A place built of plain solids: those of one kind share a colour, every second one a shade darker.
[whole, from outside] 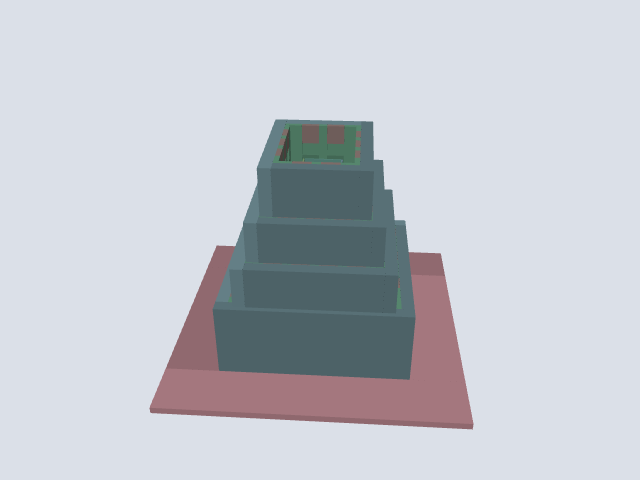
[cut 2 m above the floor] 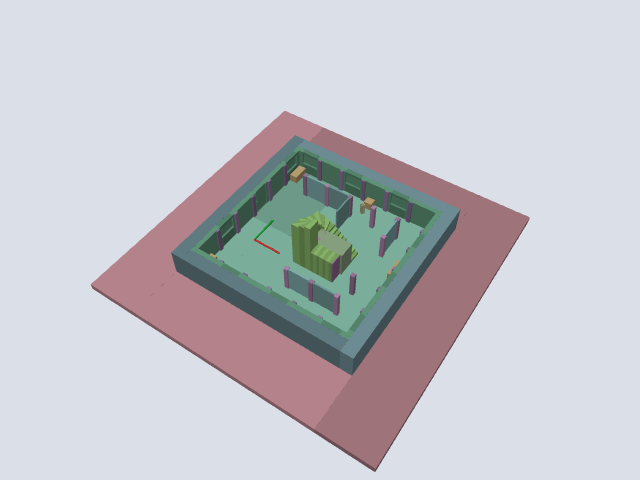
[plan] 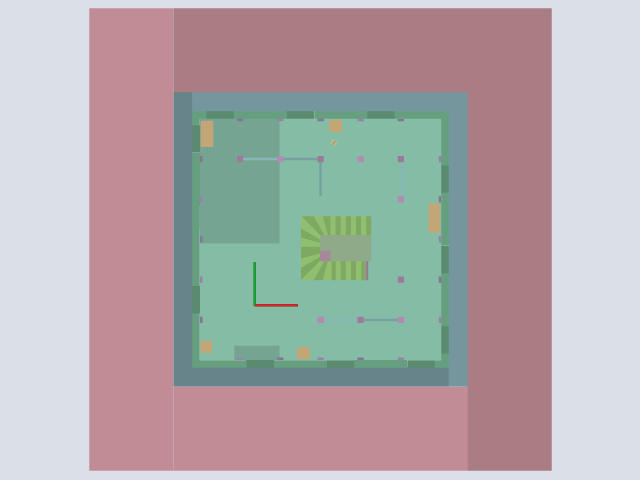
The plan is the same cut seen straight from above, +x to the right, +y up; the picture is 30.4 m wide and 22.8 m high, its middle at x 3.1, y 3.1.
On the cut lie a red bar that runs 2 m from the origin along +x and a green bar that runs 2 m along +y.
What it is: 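The timber main towers of Japanese castles, from general knowledge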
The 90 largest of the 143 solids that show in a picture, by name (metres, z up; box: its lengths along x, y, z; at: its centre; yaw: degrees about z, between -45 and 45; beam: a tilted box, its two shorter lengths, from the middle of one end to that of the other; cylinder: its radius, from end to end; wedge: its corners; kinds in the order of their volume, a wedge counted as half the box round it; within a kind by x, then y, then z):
{
 "wall_fill_storey_1": {"box": [0.9, 13.98, 6.09], "at": [-3.42, 3.12, 2.55]},
 "wall_fill_storey_2": {"box": [0.9, 9.55, 3.09], "at": [-3.06, 3.12, 7.14]},
 "wall_fill_storey_3": {"box": [0.9, 7.64, 3.07], "at": [-2.1, 3.12, 10.22]},
 "wall_fill_storey_4": {"box": [0.9, 5.73, 3.54], "at": [-1.15, 3.12, 13.52]},
 "wall_fill_storey_5": {"box": [12.18, 0.9, 6.09], "at": [3.12, -3.42, 2.55]},
 "wall_fill_storey_6": {"box": [13.26, 0.9, 3.09], "at": [3.12, -2.1, 7.14]},
 "wall_fill_storey_7": {"box": [11.35, 0.9, 3.07], "at": [3.12, -1.15, 10.22]},
 "wall_fill_storey_8": {"box": [9.44, 0.9, 3.54], "at": [3.12, -0.19, 13.52]},
 "wall_fill_storey_9": {"box": [9.44, 0.9, 3.54], "at": [3.12, 6.44, 13.52]},
 "wall_fill_storey_10": {"box": [11.35, 0.9, 3.07], "at": [3.12, 7.39, 10.22]},
 "wall_fill_storey_11": {"box": [13.26, 0.9, 3.09], "at": [3.12, 8.35, 7.14]},
 "wall_fill_storey_12": {"box": [12.18, 0.9, 6.09], "at": [3.12, 9.66, 2.55]},
 "wall_fill_storey_13": {"box": [0.9, 5.73, 3.54], "at": [7.39, 3.12, 13.52]},
 "wall_fill_storey_14": {"box": [0.9, 13.98, 6.09], "at": [9.66, 3.12, 2.55]},
 "ground_garden_1": {"box": [4.0, 21.98, 0.5], "at": [-5.87, 3.12, -0.27]},
 "ground_garden_2": {"box": [13.98, 4.0, 0.5], "at": [3.12, -5.87, -0.27]},
 "ground_garden_3": {"box": [13.98, 4.0, 0.5], "at": [3.12, 12.12, -0.27]},
 "ground_garden_4": {"box": [4.0, 21.98, 0.5], "at": [12.12, 3.12, -0.27]},
 "wall_storey_1": {"box": [0.32, 1.2, 2.1], "at": [-2.81, 4.08, 1.05]},
 "wall_storey_2": {"box": [0.36, 2.58, 5.74], "at": [-2.79, -1.68, 2.72]},
 "wall_storey_3": {"box": [0.36, 1.3, 2.24], "at": [-2.79, 0.26, 2.92]},
 "wall_storey_4": {"box": [0.36, 2.57, 5.74], "at": [-2.79, 2.19, 2.72]},
 "wall_storey_5": {"box": [0.36, 2.57, 5.74], "at": [-2.79, 5.96, 2.72]},
 "wall_storey_6": {"box": [0.36, 1.3, 2.24], "at": [-2.79, 7.9, 2.92]},
 "wall_storey_7": {"box": [0.36, 0.67, 5.74], "at": [-2.79, 8.88, 2.72]},
 "wall_storey_8": {"box": [0.67, 0.36, 5.74], "at": [-2.63, 9.04, 2.72]},
 "wall_storey_9": {"box": [2.58, 0.36, 5.74], "at": [-1.68, -2.79, 2.72]},
 "wall_storey_10": {"box": [1.3, 0.36, 2.24], "at": [-1.65, 9.04, 2.92]},
 "wall_storey_11": {"box": [1.26, 0.36, 3.54], "at": [-0.07, 5.81, 13.52]},
 "wall_storey_12": {"box": [1.3, 0.36, 2.24], "at": [0.26, -2.79, 2.92]},
 "wall_storey_13": {"box": [2.52, 0.36, 5.74], "at": [0.26, 9.04, 2.72]},
 "wall_storey_14": {"box": [2.52, 0.36, 5.74], "at": [2.17, -2.79, 2.72]},
 "wall_storey_15": {"box": [1.3, 0.36, 2.24], "at": [2.17, 9.04, 2.92]},
 "wall_storey_16": {"box": [1.3, 0.36, 2.24], "at": [4.08, -2.79, 2.92]},
 "wall_storey_17": {"box": [0.61, 0.36, 3.54], "at": [4.08, 5.81, 13.52]},
 "wall_storey_18": {"box": [2.52, 0.36, 5.74], "at": [4.08, 9.04, 2.72]},
 "wall_storey_19": {"box": [2.52, 0.36, 5.74], "at": [5.99, -2.79, 2.72]},
 "wall_storey_20": {"box": [1.3, 0.36, 2.24], "at": [5.99, 9.04, 2.92]},
 "wall_storey_21": {"box": [1.26, 0.36, 3.54], "at": [6.32, 5.81, 13.52]},
 "wall_storey_22": {"box": [0.36, 1.26, 3.54], "at": [6.76, 0.89, 13.52]},
 "wall_storey_23": {"box": [0.36, 0.61, 3.54], "at": [6.76, 3.12, 13.52]},
 "wall_storey_24": {"box": [0.36, 1.26, 3.54], "at": [6.76, 5.36, 13.52]},
 "wall_storey_25": {"box": [1.3, 0.36, 2.24], "at": [7.9, -2.79, 2.92]},
 "wall_storey_26": {"box": [2.58, 0.36, 5.74], "at": [7.93, 9.04, 2.72]},
 "wall_storey_27": {"box": [0.67, 0.36, 5.74], "at": [8.88, -2.79, 2.72]},
 "wall_storey_28": {"box": [0.36, 0.67, 5.74], "at": [9.04, -2.63, 2.72]},
 "wall_storey_29": {"box": [0.36, 1.3, 2.24], "at": [9.04, -1.65, 2.92]},
 "wall_storey_30": {"box": [0.36, 2.52, 5.74], "at": [9.04, 0.26, 2.72]},
 "wall_storey_31": {"box": [0.36, 1.3, 2.24], "at": [9.04, 2.17, 2.92]},
 "wall_storey_32": {"box": [0.36, 2.52, 5.74], "at": [9.04, 4.08, 2.72]},
 "wall_storey_33": {"box": [0.36, 1.3, 2.24], "at": [9.04, 5.99, 2.92]},
 "wall_storey_34": {"box": [0.36, 2.58, 5.74], "at": [9.04, 7.93, 2.72]},
 "floor_storey_1": {"box": [1.63, 5.54, 0.55], "at": [-1.79, 0.16, -0.28]},
 "floor_storey_2": {"box": [3.79, 5.93, 0.55], "at": [-0.71, 5.89, -0.28]},
 "floor_storey_3": {"box": [2.16, 0.68, 0.55], "at": [0.1, -2.27, -0.28]},
 "floor_storey_4": {"box": [2.16, 4.86, 0.55], "at": [0.1, 0.5, -0.28]},
 "floor_storey_5": {"box": [7.68, 11.46, 0.55], "at": [5.02, 3.12, -0.28]},
 "step_1": {"wedge": [[2.2, 1.19, -0.05], [2.2, 1.19, 3.88], [2.86, 1.19, -0.05], [2.86, 1.19, 3.88], [3.1, 2.09, -0.05], [3.1, 2.09, 3.88], [3.38, 2.09, -0.05], [3.38, 2.09, 3.88]]},
 "step_2": {"wedge": [[2.2, 1.19, -0.05], [2.2, 1.19, 3.68], [2.2, 1.78, -0.05], [2.2, 1.78, 3.68], [3.1, 1.92, -0.05], [3.1, 1.92, 3.68], [3.1, 2.3, -0.05], [3.1, 2.3, 3.68]]},
 "step_3": {"wedge": [[2.2, 1.71, -0.05], [2.2, 1.71, 3.47], [2.2, 2.22, -0.05], [2.2, 2.22, 3.47], [3.1, 2.24, -0.05], [3.1, 2.24, 3.47], [3.1, 2.46, -0.05], [3.1, 2.46, 3.47]]},
 "step_4": {"wedge": [[2.2, 3.15, -0.05], [2.2, 3.15, 2.65], [2.2, 3.64, -0.05], [2.2, 3.64, 2.65], [3.1, 2.91, -0.05], [3.1, 2.91, 2.65], [3.1, 3.12, -0.05], [3.1, 3.12, 2.65]]},
 "step_5": {"wedge": [[2.2, 3.57, -0.05], [2.2, 3.57, 2.45], [2.2, 4.23, -0.05], [2.2, 4.23, 2.45], [3.1, 3.05, -0.05], [3.1, 3.05, 2.45], [3.1, 3.33, -0.05], [3.1, 3.33, 2.45]]},
 "step_6": {"wedge": [[2.2, 4.23, -0.05], [2.2, 4.23, 2.25], [2.79, 4.23, -0.05], [2.79, 4.23, 2.25], [2.93, 3.33, -0.05], [2.93, 3.33, 2.25], [3.31, 3.33, -0.05], [3.31, 3.33, 2.25]]},
 "step_7": {"box": [0.9, 0.3, 3.11], "at": [2.65, 2.68, 1.51]},
 "step_8": {"wedge": [[2.72, 4.23, -0.05], [2.72, 4.23, 2.04], [3.23, 4.23, -0.05], [3.23, 4.23, 2.04], [3.24, 3.33, -0.05], [3.24, 3.33, 2.04], [3.47, 3.33, -0.05], [3.47, 3.33, 2.04]]},
 "step_9": {"wedge": [[2.79, 1.19, -0.05], [2.79, 1.19, 4.08], [3.29, 1.19, -0.05], [3.29, 1.19, 4.08], [3.31, 2.09, -0.05], [3.31, 2.09, 4.08], [3.53, 2.09, -0.05], [3.53, 2.09, 4.08]]},
 "step_10": {"wedge": [[3.23, 1.19, -0.05], [3.23, 1.19, 4.29], [3.47, 2.09, -0.05], [3.47, 2.09, 4.29], [3.66, 1.19, -0.05], [3.66, 1.19, 4.29], [3.66, 2.09, -0.05], [3.66, 2.09, 4.29]]},
 "step_11": {"box": [0.3, 0.9, 4.54], "at": [3.75, 1.64, 2.22]},
 "step_12": {"box": [0.3, 0.9, 4.75], "at": [3.99, 1.64, 2.32]},
 "step_13": {"box": [0.3, 0.9, 4.95], "at": [4.24, 1.64, 2.42]},
 "step_14": {"box": [0.3, 0.9, 5.15], "at": [4.48, 1.64, 2.53]},
 "step_15": {"box": [0.3, 0.9, 5.36], "at": [4.72, 1.64, 2.63]},
 "step_16": {"box": [0.3, 0.9, 5.56], "at": [4.96, 1.64, 2.73]},
 "step_17": {"box": [0.3, 0.9, 5.77], "at": [5.2, 1.64, 2.83]},
 "store_1": {"box": [2.44, 1.25, 5.59], "at": [4.32, 2.71, 2.8]},
 "screen_storey_1": {"box": [1.61, 0.12, 5.59], "at": [0.26, 6.95, 2.8]},
 "screen_storey_2": {"box": [1.61, 0.12, 5.59], "at": [2.17, 6.95, 2.8]},
 "screen_storey_3": {"box": [0.12, 1.61, 5.59], "at": [3.12, 5.99, 2.8]},
 "screen_storey_4": {"box": [1.61, 0.12, 5.59], "at": [4.08, -0.69, 2.8]},
 "screen_storey_5": {"box": [1.61, 0.12, 5.59], "at": [5.99, -0.69, 2.8]},
 "screen_storey_6": {"box": [0.12, 1.61, 5.59], "at": [6.95, 5.99, 2.8]},
 "wall_head_storey_1": {"box": [0.36, 1.3, 1.41], "at": [-0.52, 2.17, 14.59]},
 "wall_head_storey_2": {"box": [0.36, 1.3, 1.41], "at": [-0.52, 4.08, 14.59]},
 "wall_head_storey_3": {"box": [1.3, 0.36, 1.41], "at": [1.22, 0.44, 14.59]},
 "wall_head_storey_4": {"box": [1.3, 0.36, 1.41], "at": [1.22, 5.81, 14.59]},
 "wall_head_storey_5": {"box": [1.3, 0.36, 1.41], "at": [3.12, 5.81, 14.59]},
 "wall_head_storey_6": {"box": [1.3, 0.36, 1.41], "at": [5.04, 5.81, 14.59]},
 "wall_head_storey_7": {"box": [0.36, 1.3, 1.41], "at": [6.76, 2.17, 14.59]},
 "wall_head_storey_8": {"box": [0.36, 1.3, 1.41], "at": [6.76, 4.08, 14.59]},
 "wall_1": {"box": [0.5, 0.5, 6.92], "at": [3.35, 2.34, 3.41]}
}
